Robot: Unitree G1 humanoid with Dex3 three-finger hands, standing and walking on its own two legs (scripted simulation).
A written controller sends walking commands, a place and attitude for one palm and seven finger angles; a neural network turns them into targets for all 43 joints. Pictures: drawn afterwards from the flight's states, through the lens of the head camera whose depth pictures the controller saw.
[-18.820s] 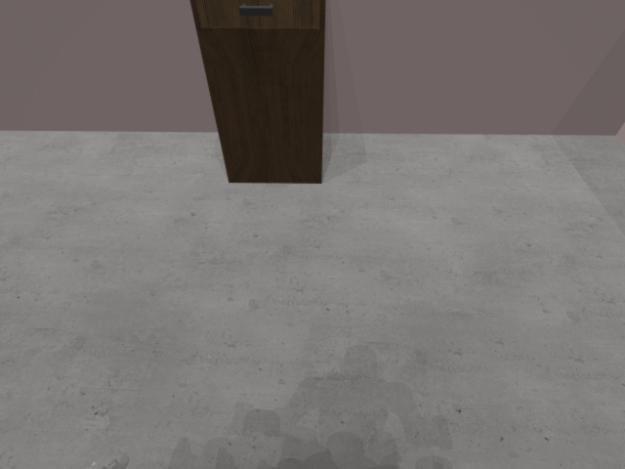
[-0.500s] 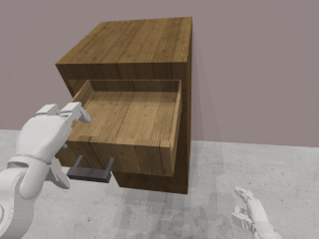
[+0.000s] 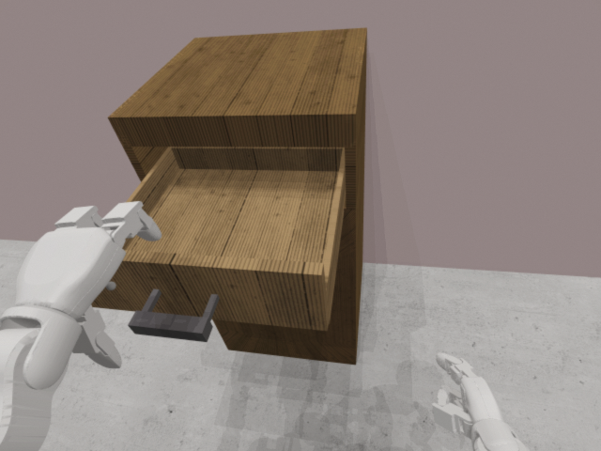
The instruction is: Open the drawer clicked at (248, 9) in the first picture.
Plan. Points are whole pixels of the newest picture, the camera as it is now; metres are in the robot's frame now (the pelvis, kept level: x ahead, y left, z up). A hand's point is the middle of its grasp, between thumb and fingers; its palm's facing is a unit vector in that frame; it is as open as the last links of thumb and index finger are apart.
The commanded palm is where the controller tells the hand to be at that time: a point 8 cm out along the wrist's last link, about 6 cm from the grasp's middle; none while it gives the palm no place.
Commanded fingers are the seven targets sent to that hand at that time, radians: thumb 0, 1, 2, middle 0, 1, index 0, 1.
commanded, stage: draw the hand back to the body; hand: left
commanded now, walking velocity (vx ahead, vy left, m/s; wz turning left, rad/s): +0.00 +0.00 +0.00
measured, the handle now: (177, 312) +0.28 +0.24 +0.04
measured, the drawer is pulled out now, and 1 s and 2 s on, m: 0.29 0.29 0.29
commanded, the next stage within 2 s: step back with the hand held close in 1.26 s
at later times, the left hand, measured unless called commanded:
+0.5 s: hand (112, 262) +0.22 +0.22 +0.22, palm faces +0.40 -0.86 -0.31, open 13.2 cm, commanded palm +0.17 +0.26 +0.23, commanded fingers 0.00 -0.05 0.50 -0.27 -0.91 -0.27 -0.91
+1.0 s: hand (105, 265) +0.22 +0.23 +0.21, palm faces +0.42 -0.82 -0.39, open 9.1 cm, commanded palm +0.17 +0.27 +0.23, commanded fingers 0.00 0.83 0.87 -0.20 -0.34 -0.20 -0.34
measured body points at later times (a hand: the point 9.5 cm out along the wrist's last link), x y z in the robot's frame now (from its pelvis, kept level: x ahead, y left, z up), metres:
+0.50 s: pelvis +0.01 +0.00 +0.00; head +0.00 -0.01 +0.45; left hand +0.19 +0.26 +0.23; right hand +0.21 -0.20 -0.07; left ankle +0.06 +0.13 -0.74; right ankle -0.04 -0.11 -0.74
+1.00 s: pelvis +0.03 +0.00 +0.01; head +0.01 -0.03 +0.45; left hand +0.19 +0.27 +0.23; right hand +0.22 -0.22 -0.08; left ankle +0.06 +0.13 -0.74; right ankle -0.04 -0.11 -0.74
